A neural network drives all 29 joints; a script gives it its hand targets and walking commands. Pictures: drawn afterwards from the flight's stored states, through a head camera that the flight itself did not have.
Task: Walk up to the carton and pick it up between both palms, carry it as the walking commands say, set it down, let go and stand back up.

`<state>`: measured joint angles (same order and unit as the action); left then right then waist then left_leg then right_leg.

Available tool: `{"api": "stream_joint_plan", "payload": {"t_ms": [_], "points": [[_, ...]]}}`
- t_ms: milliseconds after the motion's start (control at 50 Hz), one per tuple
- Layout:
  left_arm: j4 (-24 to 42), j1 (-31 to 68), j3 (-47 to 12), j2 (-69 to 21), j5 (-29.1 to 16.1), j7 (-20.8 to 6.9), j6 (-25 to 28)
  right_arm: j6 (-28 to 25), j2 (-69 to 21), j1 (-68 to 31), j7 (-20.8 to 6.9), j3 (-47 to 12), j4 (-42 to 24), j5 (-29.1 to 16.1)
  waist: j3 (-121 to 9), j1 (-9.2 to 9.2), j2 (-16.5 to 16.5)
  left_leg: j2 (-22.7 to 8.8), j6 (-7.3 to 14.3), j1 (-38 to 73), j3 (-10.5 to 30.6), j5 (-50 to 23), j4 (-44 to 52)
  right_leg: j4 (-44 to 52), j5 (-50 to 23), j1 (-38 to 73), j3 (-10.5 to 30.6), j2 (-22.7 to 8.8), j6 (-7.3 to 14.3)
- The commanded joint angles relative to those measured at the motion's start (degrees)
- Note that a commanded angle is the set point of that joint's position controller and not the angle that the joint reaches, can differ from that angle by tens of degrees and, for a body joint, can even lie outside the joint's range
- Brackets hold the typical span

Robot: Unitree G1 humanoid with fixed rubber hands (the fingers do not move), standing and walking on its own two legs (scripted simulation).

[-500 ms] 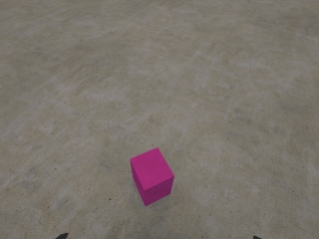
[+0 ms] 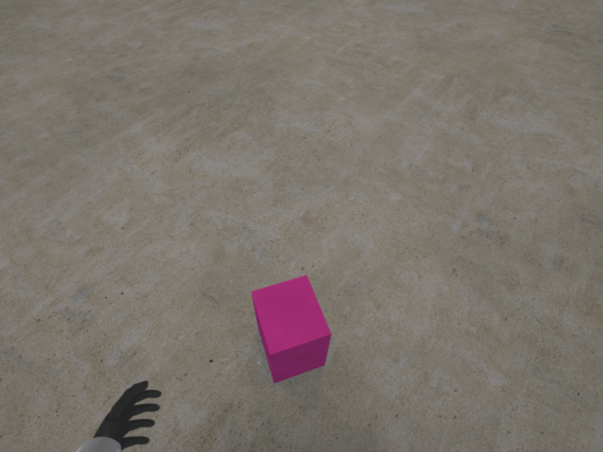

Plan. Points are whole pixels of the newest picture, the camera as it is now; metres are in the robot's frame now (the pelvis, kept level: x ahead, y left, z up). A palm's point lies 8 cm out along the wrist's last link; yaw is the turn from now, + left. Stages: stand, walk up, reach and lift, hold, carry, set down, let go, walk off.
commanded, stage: walk up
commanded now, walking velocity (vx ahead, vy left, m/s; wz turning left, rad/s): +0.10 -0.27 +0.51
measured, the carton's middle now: (290, 330) +0.54 +0.05 -0.64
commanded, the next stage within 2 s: none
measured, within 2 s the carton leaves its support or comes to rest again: neither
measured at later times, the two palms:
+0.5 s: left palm out of the picture +0.06 +0.20 -0.10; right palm (497, 360) +0.29 -0.30 -0.11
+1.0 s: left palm (160, 393) +0.21 +0.22 -0.10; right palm (479, 326) +0.35 -0.29 -0.11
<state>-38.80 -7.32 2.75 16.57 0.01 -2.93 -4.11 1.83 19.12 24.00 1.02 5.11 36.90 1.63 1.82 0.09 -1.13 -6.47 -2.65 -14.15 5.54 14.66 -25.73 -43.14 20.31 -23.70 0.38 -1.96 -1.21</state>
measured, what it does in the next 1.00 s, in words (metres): walks ahead, turning left: right foot, then left foot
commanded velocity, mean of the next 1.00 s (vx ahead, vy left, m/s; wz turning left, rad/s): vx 0.18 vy -0.08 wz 0.27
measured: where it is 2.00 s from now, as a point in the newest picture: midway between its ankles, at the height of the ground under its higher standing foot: outside the picture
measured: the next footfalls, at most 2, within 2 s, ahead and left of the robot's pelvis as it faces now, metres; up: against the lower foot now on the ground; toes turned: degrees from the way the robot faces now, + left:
right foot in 0.06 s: +0.08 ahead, -0.16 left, +0.00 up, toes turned +1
left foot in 0.60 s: +0.17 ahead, +0.08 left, +0.00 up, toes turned +19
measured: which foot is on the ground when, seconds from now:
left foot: down 0.00-0.06, up 0.08-0.58, down 0.60-0.88, up 0.90-1.00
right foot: up 0.00-0.04, down 0.06-0.60, up 0.62-0.86, down 0.88-1.00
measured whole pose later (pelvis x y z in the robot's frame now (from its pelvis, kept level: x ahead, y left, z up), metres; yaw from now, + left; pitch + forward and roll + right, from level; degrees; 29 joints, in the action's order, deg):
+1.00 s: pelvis +0.18 -0.07 +0.00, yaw +17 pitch +2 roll +2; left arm -42.6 -10.7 1.1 15.1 0.0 0.3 -0.6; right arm 3.3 14.9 16.4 -0.3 2.9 36.9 1.1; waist 2.6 0.1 -0.2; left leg 0.2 -1.0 -21.2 -2.0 29.4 -49.8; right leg -31.3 13.5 -19.4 -2.8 -5.0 0.0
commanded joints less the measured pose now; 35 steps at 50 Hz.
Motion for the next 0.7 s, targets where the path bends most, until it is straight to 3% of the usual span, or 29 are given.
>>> {"api": "stream_joint_plan", "payload": {"t_ms": [0, 20, 40, 60, 80, 100, 120, 140, 160, 180, 220, 260, 280, 300, 320, 340, 400, 480, 520, 540, 560, 580, 600, 620, 640, 660, 680], "points": [[1.99, -1.03, 0.41, 4.37, 1.68, 0.01, 1.08, -0.37, 11.4, -4.27, 0.85, 4.3, -1.14, -0.26, -1.63, 0.51, -14.23, -6.19, 6.72, -7.53, 10.85, -4.99, 6.86, 17.48, -4.3, 14.24, -2.91, 1.33, -1.9], [-0.29, -7.29, 0.84, 5.54, 1.79, 0.42, 1.34, -0.48, 9.19, -4.88, 0.86, 3.29, -1.18, -0.84, -4.84, 2.98, -7.64, -3.18, 4.75, -9.88, 8.19, -0.83, 2.63, 22.68, -6.95, 22.37, -2.57, -0.49, -1.18], [-2.21, -14.19, 2.33, 9.82, 2.27, 0.68, 1.9, -0.38, 5.83, -4.61, 0.5, 1.91, -2.32, -0.99, -8.09, 6.46, 6.94, 3.55, 3.17, -18.91, 3.25, 18.91, -9.5, 27.92, -0.52, 31.51, 6.13, -9.06, 0.39], [-2.78, -18.13, 3.55, 14.77, 2.86, 0.28, 2.58, -0.19, 1.58, -6.38, -0.07, 0.26, -5.19, -0.99, -8.28, 8.03, 21.92, 8.21, 1.96, -25.53, -4.17, 22.04, -28.7, 35.21, 20.74, 27.11, 20.51, -20.68, 3.01], [-2.61, -16.5, 3.35, 15.96, 2.03, 0.75, 3.22, 0.07, 2.23, -8.16, -0.59, 0.49, -5.98, -1.13, -6.86, 4.99, 20.95, 5.66, 1.73, -25.24, -1.3, 18.46, -39.33, 38.35, 31.64, 20.34, 27.46, -22.8, 1.22], [-2.52, -12.58, 2.66, 13.78, 1.49, 1.39, 3.89, -0.24, 2.54, -6.04, -1.45, 1.07, -5.12, -0.98, -3.29, 2.05, 15.18, 4.21, 1.79, -27.0, 0.58, 13.27, -42.99, 37.52, 28.13, 19.07, 24.52, -21.14, 0.59], [-1.79, -9.69, 2.06, 10.85, 1.37, 1.85, 4.5, -0.47, 2.78, -4.21, -1.83, 1.18, -2.6, -0.55, -1.59, 0.36, 10.25, 3.39, 1.67, -26.25, -0.77, 8.77, -45.79, 36.42, 20.28, 18.23, 18.07, -18.17, 1.16], [-1.61, -9.09, 1.26, 7.94, 1.0, 2.15, 5.3, -0.5, 2.67, -1.68, -2.19, 1.07, 0.04, -0.41, -0.27, -0.64, 8.87, 2.88, 1.17, -24.0, -2.06, 4.46, -46.92, 33.88, 10.01, 17.53, 11.27, -14.17, 0.36], [-1.48, -8.93, 0.78, 6.05, 0.93, 2.15, 5.77, -0.33, 2.35, -1.0, -2.59, 0.77, 0.96, -0.36, 0.26, -0.87, 8.72, 2.63, 0.93, -22.79, -3.59, 2.38, -46.67, 31.76, 0.21, 17.6, 6.7, -12.44, 0.26], [-1.96, -10.42, 0.53, 5.25, 1.03, 2.37, 6.29, -0.12, 2.52, -2.15, -2.77, 0.72, 0.82, -0.29, 0.05, -0.65, 6.3, 2.72, 0.63, -22.31, -4.64, 1.15, -46.3, 30.05, -7.72, 18.37, 4.7, -11.62, 0.91], [-2.75, -14.17, 0.54, 4.95, 0.94, 2.38, 6.73, 0.18, 0.95, -2.71, -3.02, 0.0, 0.35, -0.56, -1.79, 0.35, 9.44, 2.84, 0.02, -22.69, -6.03, 2.33, -45.26, 26.37, -23.24, 21.77, 1.78, -11.91, 1.0], [-3.76, -18.4, 0.73, 5.12, 1.01, 2.65, 6.7, 0.54, -0.22, -5.6, -3.13, -0.7, -0.63, -0.82, -2.14, 2.13, 10.39, 3.68, -0.1, -24.63, -7.34, 4.45, -42.86, 24.42, -32.07, 26.07, 1.87, -12.74, 1.13], [-4.0, -20.25, 0.83, 5.27, 0.99, 2.88, 6.58, 0.52, -0.35, -6.69, -2.93, -0.85, -0.97, -0.92, -2.58, 2.66, 9.5, 3.93, 0.07, -25.02, -7.27, 5.32, -41.47, 23.75, -33.12, 28.05, 2.78, -13.24, 1.14], [-4.26, -20.62, 0.86, 5.45, 1.13, 2.88, 6.5, 0.53, -0.58, -9.08, -3.14, -1.09, -2.1, -0.93, -1.17, 3.69, 10.13, 3.66, 0.01, -27.03, -7.16, 6.16, -38.94, 24.1, -34.61, 29.48, 3.24, -14.2, 3.17], [-4.47, -21.45, 0.92, 5.03, 1.08, 2.93, 6.17, 0.39, -0.61, -9.48, -3.15, -1.15, -1.69, -0.95, -1.73, 4.02, 10.46, 4.19, -0.03, -26.58, -8.14, 6.27, -38.21, 23.93, -37.46, 30.81, 1.83, -13.7, 2.46], [-4.55, -22.14, 1.11, 5.21, 1.27, 3.07, 6.04, 0.34, -0.87, -10.46, -3.04, -1.45, -2.26, -0.83, -1.19, 4.8, 11.84, 4.07, -0.24, -27.27, -8.68, 6.76, -35.67, 24.55, -37.04, 32.07, 1.52, -13.9, 4.2], [-5.39, -23.12, 1.1, 4.62, 1.49, 3.18, 5.7, 0.04, -1.88, -14.15, -3.29, -1.83, -2.65, -1.07, 0.63, 5.64, 10.42, 3.88, 0.0, -26.76, -9.86, 7.55, -29.78, 24.28, -41.11, 32.85, 0.35, -14.16, 5.92], [-5.27, -21.47, 1.42, 4.42, 1.98, 2.94, 4.94, -1.12, -3.2, -14.87, -2.9, -2.66, -2.57, -1.2, -1.55, 5.0, 12.82, 5.11, 0.92, -19.03, -11.8, 8.0, -17.43, 20.87, -44.24, 31.37, -4.29, -12.41, 7.12], [-5.34, -18.82, 1.5, 4.97, 2.05, 2.75, 4.77, -1.92, -2.91, -11.93, -2.28, -2.4, -0.94, -1.06, -3.77, 2.83, 13.73, 7.18, 1.76, -10.02, -14.14, 7.09, -10.39, 16.87, -49.86, 27.47, -6.29, -11.3, 6.96], [-5.11, -16.73, 1.8, 4.95, 1.8, 2.56, 4.52, -2.51, -2.28, -6.28, -1.88, -1.94, 0.6, -0.74, -6.57, 0.63, 12.74, 7.96, 2.09, -3.33, -15.14, 2.24, -5.12, 10.39, -50.5, 26.68, -8.27, -10.02, 6.29], [-4.59, -14.65, 1.9, 5.12, 1.33, 2.56, 4.45, -3.14, -0.25, -0.18, -1.29, -0.83, 2.23, 0.1, -9.71, -3.08, 9.84, 6.47, 3.16, 6.94, -13.46, -5.59, 0.62, 2.09, -43.55, 20.27, -9.82, -7.75, 4.68], [-2.82, -12.19, 1.07, 3.64, 0.88, 2.31, 4.8, -3.3, 4.48, 5.85, -0.74, 1.0, 3.77, 0.8, -10.84, -6.7, 3.59, -1.08, 5.08, 18.69, -5.04, -11.52, -1.16, -5.86, -29.25, 5.84, -10.63, -5.22, 2.94], [0.26, -8.92, 0.73, 1.6, 0.75, 1.86, 4.9, -3.44, 11.43, 9.05, 0.06, 2.69, 3.37, 0.58, -6.98, -7.8, -14.92, -20.59, 11.68, 22.71, 20.77, -27.95, 5.57, -20.35, 12.22, -13.03, -8.7, 3.18, 0.97], [-0.09, -8.65, 1.4, 3.27, 0.57, 2.1, 3.87, -2.91, 11.96, 9.5, 0.1, 2.1, 3.91, 0.53, -7.64, -6.35, -12.91, -23.5, 15.38, 18.87, 27.6, -28.4, 7.61, -24.55, 15.28, -13.9, 0.2, 0.38, 1.11], [-0.68, -7.5, 1.0, 3.47, 0.56, 1.63, 3.28, -2.89, 8.81, 4.54, 0.27, 1.04, 3.26, 0.38, -4.44, -4.47, -5.68, -19.96, 16.29, 15.0, 21.34, -26.05, 7.75, -25.84, 10.03, -14.2, 0.98, -1.38, 0.83], [-0.44, -5.31, 0.46, 2.29, 0.87, 1.41, 3.28, -3.17, 6.18, 1.14, 0.18, 0.18, 2.31, 0.26, -0.62, -3.24, -4.19, -16.11, 14.99, 9.3, 15.43, -25.06, 7.41, -23.91, 7.63, -13.1, 0.65, -2.56, 0.47], [-0.65, -6.0, -0.02, 1.05, 0.98, 1.45, 3.6, -3.76, 3.76, -2.73, -0.13, -0.75, 2.02, 0.05, -0.79, -2.0, -5.91, -11.92, 13.38, 5.39, 9.73, -21.36, 7.76, -18.45, 6.76, -7.99, 0.52, -3.0, 0.18]]}}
